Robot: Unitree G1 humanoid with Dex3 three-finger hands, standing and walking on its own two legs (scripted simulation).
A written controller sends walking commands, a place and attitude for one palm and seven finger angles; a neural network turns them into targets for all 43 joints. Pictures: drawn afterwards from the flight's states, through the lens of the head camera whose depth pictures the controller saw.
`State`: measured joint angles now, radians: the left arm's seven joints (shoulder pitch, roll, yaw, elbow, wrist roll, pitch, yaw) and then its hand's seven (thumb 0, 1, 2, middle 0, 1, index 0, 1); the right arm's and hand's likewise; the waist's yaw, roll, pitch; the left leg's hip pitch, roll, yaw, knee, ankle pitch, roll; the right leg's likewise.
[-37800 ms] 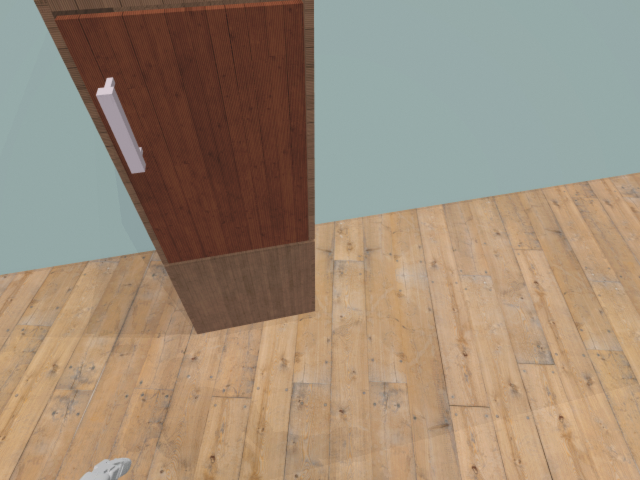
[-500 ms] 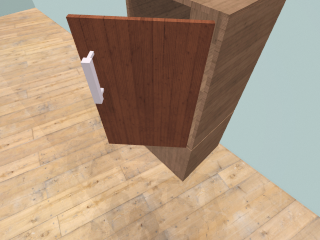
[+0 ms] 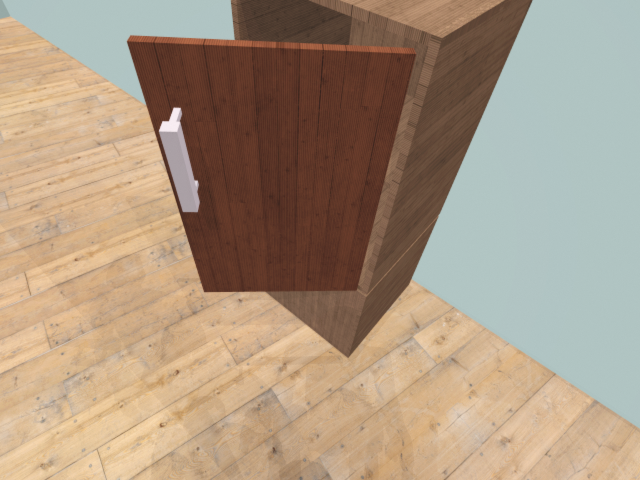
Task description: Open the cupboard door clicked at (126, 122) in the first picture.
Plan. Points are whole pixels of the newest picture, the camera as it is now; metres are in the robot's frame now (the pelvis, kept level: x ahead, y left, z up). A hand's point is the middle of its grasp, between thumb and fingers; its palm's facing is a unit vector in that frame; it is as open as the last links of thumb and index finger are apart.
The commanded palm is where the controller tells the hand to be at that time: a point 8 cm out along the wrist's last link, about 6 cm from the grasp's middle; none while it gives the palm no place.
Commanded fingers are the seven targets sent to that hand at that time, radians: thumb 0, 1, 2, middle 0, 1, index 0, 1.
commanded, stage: come to a stop and stand still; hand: left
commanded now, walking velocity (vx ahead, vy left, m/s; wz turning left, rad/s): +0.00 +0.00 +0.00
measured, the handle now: (184, 161) +0.55 +0.23 +0.08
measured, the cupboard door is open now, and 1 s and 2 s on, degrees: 43 43 43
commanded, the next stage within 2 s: look again from close up in 0.58 s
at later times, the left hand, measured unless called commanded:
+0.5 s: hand out of the picture -0.01 +0.14 -0.18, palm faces +0.06 -0.98 -0.19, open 7.3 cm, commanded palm none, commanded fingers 0.00 0.90 0.90 -0.20 -0.30 -0.20 -0.30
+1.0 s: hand out of the picture -0.09 +0.15 -0.19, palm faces +0.07 -0.99 -0.14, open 7.3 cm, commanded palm none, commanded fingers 0.00 0.90 0.90 -0.20 -0.30 -0.20 -0.30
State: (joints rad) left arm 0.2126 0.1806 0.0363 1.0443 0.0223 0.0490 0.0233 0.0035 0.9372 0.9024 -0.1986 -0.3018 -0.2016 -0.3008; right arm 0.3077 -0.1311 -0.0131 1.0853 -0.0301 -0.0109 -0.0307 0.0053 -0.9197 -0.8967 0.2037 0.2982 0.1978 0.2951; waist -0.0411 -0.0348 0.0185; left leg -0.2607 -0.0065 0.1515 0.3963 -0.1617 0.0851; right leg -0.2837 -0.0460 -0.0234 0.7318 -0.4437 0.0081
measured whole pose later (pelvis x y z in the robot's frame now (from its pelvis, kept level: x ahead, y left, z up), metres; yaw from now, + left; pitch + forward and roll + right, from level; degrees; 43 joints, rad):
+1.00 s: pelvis -0.05 -0.01 +0.00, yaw +2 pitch -3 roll -2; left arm 0.40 0.13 0.00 1.08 0.02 0.00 0.04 0.00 0.91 0.90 -0.20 -0.30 -0.20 -0.30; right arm 0.32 -0.13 -0.02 1.12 -0.01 0.02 -0.01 0.01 -0.91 -0.90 0.20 0.30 0.19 0.29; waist -0.01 -0.01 0.02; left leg -0.29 0.01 0.11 0.44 -0.11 0.07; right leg -0.16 -0.03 -0.07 0.44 -0.23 0.03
